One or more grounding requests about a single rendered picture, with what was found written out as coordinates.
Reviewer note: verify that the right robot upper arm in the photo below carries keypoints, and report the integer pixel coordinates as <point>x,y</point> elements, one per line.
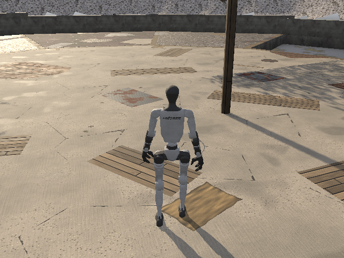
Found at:
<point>191,123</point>

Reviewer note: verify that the robot left thigh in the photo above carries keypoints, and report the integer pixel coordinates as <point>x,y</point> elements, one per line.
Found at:
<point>159,166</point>

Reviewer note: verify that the right robot hand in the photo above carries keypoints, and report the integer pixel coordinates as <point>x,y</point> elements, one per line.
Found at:
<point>199,164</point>

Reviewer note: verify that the robot left forearm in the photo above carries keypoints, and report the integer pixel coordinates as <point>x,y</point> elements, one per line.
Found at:
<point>148,141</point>

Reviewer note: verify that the left robot hand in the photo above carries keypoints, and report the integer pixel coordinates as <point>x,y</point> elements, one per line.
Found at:
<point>144,155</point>

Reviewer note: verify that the robot thigh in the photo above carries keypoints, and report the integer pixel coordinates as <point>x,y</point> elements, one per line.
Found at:
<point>159,166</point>
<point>184,163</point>

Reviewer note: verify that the robot right forearm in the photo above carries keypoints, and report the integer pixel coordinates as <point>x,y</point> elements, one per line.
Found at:
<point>196,146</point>

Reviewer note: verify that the left robot upper arm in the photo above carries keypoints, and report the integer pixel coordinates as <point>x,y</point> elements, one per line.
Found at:
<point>152,122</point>

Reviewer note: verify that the robot right thigh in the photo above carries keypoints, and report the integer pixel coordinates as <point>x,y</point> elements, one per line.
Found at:
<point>184,163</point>

